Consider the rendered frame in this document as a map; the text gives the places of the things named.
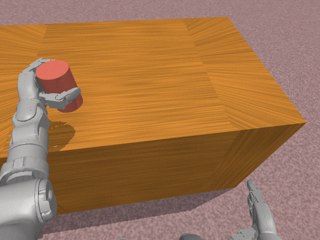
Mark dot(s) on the can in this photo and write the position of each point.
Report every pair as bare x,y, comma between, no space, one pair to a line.
56,77

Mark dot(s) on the left robot hand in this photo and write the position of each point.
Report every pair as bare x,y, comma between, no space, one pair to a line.
29,87

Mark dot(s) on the left robot arm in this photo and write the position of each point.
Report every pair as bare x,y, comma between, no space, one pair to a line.
27,199

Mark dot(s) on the right robot hand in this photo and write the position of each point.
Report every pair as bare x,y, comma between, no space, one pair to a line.
261,216

